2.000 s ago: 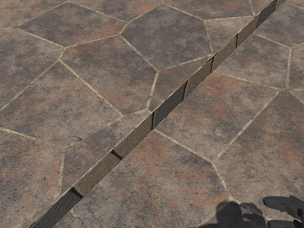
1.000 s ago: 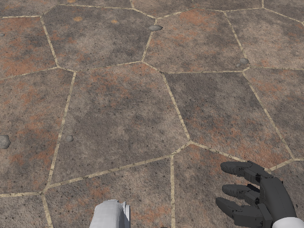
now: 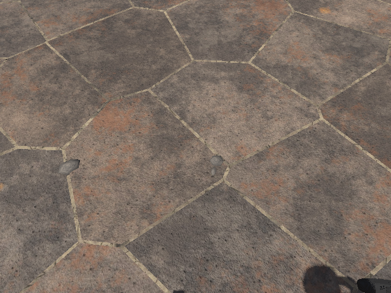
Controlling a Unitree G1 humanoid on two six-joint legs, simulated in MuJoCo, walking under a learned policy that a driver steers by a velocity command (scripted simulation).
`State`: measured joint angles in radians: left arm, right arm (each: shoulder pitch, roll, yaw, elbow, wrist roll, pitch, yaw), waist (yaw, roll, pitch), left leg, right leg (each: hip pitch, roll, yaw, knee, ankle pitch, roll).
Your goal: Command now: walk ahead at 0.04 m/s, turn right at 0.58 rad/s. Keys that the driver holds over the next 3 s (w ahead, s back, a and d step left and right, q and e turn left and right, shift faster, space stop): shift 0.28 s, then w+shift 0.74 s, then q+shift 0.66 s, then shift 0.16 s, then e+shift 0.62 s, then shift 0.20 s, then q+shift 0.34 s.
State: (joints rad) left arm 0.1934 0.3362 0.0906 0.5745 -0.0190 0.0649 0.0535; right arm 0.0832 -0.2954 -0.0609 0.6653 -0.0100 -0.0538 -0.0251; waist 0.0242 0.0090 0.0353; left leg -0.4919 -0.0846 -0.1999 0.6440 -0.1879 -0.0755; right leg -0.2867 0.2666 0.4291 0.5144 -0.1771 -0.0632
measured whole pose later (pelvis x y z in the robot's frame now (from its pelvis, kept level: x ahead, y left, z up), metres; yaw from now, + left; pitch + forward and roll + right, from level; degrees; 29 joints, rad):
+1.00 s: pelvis +0.33 +0.10 -0.02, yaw -7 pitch +3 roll +1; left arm 0.43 0.27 0.01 0.85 -0.04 -0.09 0.00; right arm 0.15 -0.28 -0.03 0.64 0.01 -0.09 0.04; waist 0.03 -0.02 0.04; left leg -0.50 0.00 0.07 0.68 -0.22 0.03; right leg -0.22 -0.08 0.10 1.22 -0.39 -0.05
